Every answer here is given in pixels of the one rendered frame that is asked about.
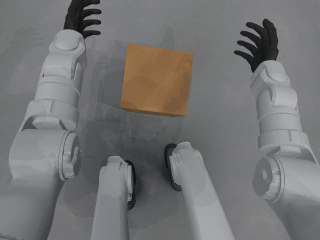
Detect robot right upper arm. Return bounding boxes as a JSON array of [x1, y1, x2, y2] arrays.
[[252, 155, 320, 240]]

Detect left robot forearm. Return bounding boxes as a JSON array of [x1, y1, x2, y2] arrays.
[[8, 29, 88, 175]]

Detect left robot hand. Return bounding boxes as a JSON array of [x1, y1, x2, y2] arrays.
[[63, 0, 102, 39]]

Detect right robot forearm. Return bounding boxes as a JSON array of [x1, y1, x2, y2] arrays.
[[250, 60, 320, 168]]

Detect carton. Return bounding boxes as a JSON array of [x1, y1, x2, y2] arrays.
[[120, 44, 194, 117]]

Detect right robot hand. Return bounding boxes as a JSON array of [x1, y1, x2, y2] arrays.
[[234, 18, 279, 73]]

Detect robot left upper arm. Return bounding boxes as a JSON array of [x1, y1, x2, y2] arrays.
[[0, 129, 82, 240]]

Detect left robot thigh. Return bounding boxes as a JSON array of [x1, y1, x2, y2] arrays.
[[90, 161, 133, 240]]

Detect robot right foot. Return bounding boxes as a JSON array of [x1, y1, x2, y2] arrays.
[[164, 143, 182, 192]]

